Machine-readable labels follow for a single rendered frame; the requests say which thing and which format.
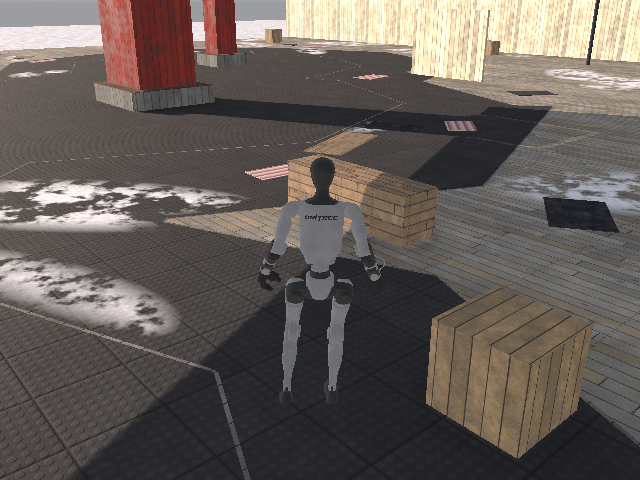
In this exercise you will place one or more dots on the right robot thigh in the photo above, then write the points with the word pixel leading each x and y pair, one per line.
pixel 342 297

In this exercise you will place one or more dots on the left robot upper arm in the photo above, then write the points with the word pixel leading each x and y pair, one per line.
pixel 290 209

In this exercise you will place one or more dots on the left robot shin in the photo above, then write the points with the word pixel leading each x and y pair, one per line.
pixel 288 358

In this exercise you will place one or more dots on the right robot upper arm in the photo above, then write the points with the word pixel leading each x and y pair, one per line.
pixel 352 211

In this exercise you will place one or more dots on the robot right hand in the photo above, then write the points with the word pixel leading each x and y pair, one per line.
pixel 378 286

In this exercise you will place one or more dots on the robot left forearm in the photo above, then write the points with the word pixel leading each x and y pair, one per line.
pixel 269 261

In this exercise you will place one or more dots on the robot left hand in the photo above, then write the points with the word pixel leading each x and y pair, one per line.
pixel 272 277

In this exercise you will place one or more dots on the robot right forearm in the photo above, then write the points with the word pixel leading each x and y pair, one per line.
pixel 371 265

